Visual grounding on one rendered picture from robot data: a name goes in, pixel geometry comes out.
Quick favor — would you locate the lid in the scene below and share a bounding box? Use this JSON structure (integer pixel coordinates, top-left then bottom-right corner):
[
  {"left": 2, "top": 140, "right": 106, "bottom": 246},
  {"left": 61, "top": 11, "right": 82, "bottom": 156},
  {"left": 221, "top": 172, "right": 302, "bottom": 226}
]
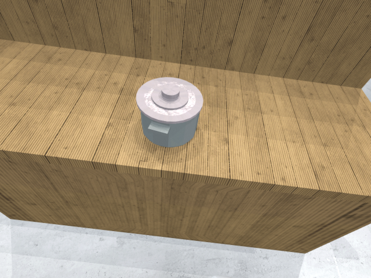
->
[{"left": 136, "top": 77, "right": 203, "bottom": 124}]

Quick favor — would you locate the pot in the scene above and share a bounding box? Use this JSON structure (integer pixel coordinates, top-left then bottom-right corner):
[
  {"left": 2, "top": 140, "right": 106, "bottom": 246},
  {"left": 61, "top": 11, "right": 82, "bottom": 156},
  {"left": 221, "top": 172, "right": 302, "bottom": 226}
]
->
[{"left": 141, "top": 112, "right": 199, "bottom": 147}]

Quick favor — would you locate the table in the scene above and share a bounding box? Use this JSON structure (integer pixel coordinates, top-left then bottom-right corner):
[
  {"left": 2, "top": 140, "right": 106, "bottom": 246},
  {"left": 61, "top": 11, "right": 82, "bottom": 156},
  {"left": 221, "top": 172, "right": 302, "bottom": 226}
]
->
[{"left": 0, "top": 0, "right": 371, "bottom": 254}]

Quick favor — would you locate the knob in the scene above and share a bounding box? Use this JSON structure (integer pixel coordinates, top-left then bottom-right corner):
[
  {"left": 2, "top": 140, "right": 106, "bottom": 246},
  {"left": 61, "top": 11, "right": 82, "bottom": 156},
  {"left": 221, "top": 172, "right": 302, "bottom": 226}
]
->
[{"left": 161, "top": 84, "right": 180, "bottom": 99}]

